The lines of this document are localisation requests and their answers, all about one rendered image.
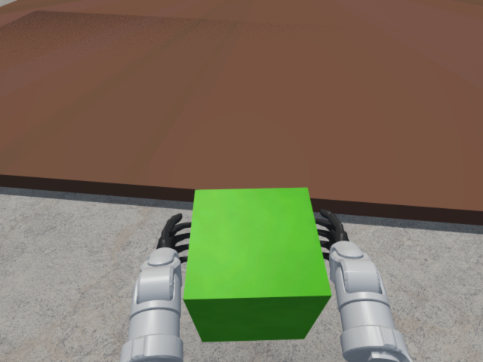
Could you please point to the robot left hand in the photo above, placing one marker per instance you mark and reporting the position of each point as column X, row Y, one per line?
column 169, row 239

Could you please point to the carton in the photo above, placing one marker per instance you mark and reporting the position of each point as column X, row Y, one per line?
column 255, row 269

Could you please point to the robot right hand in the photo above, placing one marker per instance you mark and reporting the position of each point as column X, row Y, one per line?
column 336, row 232

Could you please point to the robot right forearm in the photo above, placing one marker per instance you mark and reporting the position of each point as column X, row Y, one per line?
column 369, row 333

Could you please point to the robot left forearm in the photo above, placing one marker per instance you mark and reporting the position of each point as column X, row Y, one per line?
column 154, row 331

